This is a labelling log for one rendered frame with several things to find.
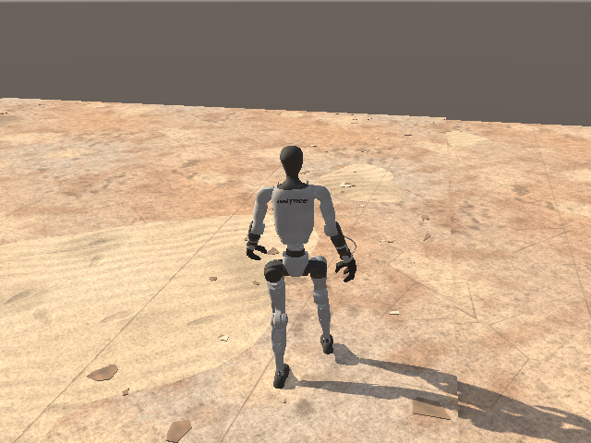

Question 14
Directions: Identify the right robot hand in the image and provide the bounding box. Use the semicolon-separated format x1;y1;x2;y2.
335;258;356;282

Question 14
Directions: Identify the right robot upper arm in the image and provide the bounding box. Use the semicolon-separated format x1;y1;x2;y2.
312;185;338;237

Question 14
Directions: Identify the humanoid robot head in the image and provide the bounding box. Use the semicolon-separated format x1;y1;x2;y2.
277;146;308;190

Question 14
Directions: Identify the left robot thigh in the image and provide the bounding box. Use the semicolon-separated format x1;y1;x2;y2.
264;259;288;329

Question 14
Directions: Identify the robot left forearm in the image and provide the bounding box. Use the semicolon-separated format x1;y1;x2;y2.
247;221;260;250

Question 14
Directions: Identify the left robot hand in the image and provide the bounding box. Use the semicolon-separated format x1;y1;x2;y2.
246;245;267;260

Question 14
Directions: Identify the robot right forearm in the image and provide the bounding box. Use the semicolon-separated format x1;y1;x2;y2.
331;222;353;263

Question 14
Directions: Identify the left robot upper arm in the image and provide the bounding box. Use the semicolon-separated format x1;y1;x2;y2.
250;186;274;235

